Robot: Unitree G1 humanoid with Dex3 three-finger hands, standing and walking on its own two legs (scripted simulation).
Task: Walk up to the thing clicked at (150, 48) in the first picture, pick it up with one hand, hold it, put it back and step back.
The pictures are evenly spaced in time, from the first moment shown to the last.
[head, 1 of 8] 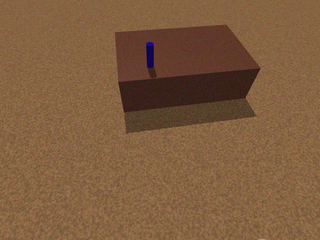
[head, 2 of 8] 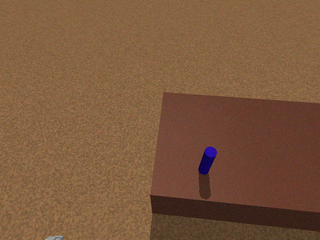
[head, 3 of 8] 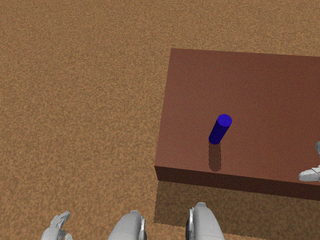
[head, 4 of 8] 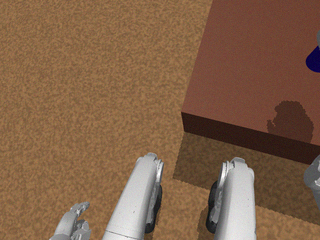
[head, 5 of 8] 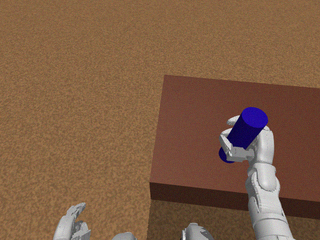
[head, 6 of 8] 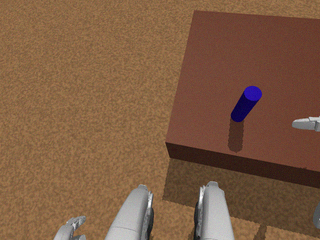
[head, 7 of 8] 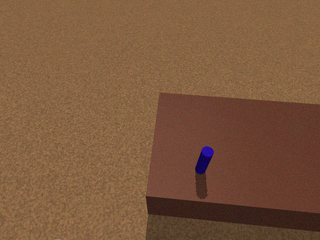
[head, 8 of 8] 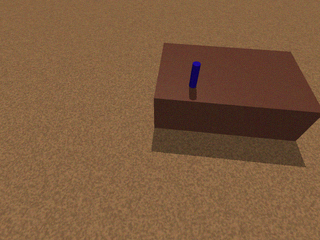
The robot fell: no
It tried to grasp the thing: yes
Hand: right
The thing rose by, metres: 0.38
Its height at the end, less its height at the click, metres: +0.00
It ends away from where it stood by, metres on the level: 0.01
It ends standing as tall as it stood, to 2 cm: yes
